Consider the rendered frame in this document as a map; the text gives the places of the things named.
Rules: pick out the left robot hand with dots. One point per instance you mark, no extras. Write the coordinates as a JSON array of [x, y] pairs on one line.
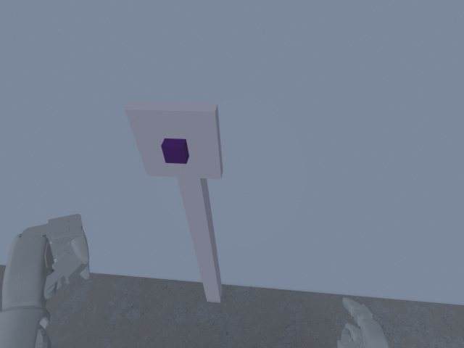
[[31, 257]]

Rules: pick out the panel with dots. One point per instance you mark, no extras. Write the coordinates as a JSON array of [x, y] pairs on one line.
[[151, 123]]

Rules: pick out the right robot hand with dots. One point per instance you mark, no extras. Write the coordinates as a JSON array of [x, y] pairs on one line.
[[370, 335]]

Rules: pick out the button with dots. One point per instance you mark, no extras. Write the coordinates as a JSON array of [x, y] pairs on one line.
[[175, 150]]

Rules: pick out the left robot forearm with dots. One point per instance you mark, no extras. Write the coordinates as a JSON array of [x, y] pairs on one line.
[[24, 327]]

